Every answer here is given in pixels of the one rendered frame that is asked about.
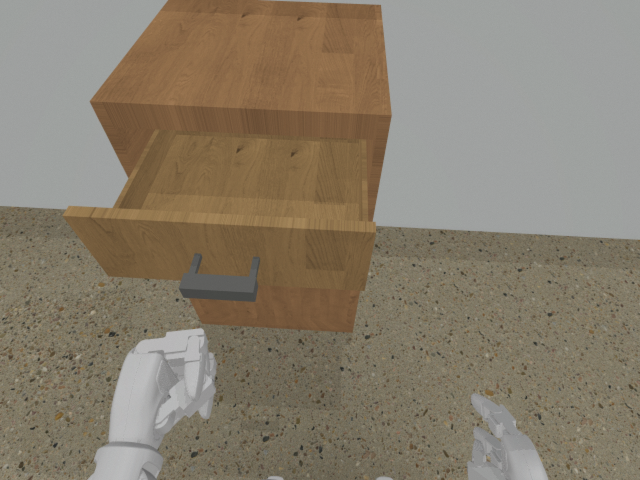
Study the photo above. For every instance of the robot left hand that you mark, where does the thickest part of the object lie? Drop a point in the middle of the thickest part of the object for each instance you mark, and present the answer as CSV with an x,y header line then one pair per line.
x,y
138,412

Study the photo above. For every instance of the handle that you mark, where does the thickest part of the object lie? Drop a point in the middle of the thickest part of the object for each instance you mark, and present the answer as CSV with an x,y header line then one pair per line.
x,y
219,287

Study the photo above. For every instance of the drawer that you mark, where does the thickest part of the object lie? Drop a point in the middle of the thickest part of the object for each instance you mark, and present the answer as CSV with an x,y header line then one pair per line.
x,y
299,203

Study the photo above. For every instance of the cabinet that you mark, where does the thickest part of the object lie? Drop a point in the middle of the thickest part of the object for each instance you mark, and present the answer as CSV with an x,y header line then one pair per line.
x,y
257,67

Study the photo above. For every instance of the robot left forearm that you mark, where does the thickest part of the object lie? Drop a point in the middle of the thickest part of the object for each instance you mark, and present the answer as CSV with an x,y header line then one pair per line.
x,y
127,461

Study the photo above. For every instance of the robot right hand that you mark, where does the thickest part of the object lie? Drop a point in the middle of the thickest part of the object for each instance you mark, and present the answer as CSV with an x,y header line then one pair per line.
x,y
514,458

